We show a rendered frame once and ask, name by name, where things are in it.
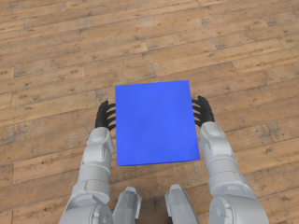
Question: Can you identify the robot thigh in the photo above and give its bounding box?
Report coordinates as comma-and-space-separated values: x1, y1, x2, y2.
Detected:
112, 190, 142, 224
164, 189, 200, 224

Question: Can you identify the robot left hand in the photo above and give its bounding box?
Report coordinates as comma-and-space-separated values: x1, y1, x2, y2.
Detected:
94, 100, 116, 131

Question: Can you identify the robot right hand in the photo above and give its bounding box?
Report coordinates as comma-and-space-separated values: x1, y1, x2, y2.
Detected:
192, 95, 215, 128

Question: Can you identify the left robot thigh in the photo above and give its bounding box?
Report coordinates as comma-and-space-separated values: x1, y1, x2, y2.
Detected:
112, 190, 142, 224

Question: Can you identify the left robot forearm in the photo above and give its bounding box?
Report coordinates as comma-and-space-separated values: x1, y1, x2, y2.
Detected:
58, 127, 115, 224

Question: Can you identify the right robot thigh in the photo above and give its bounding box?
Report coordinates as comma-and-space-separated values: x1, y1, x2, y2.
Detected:
164, 189, 200, 224

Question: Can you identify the carton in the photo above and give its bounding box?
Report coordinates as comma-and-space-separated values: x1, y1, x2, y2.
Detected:
115, 79, 201, 166

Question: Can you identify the right robot forearm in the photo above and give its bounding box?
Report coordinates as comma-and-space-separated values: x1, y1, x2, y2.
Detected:
199, 121, 269, 224

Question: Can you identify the robot right upper arm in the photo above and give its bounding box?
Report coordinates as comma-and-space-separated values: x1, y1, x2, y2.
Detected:
208, 193, 268, 224

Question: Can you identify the robot left upper arm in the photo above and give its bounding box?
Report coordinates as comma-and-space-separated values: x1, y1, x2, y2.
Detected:
59, 203, 114, 224

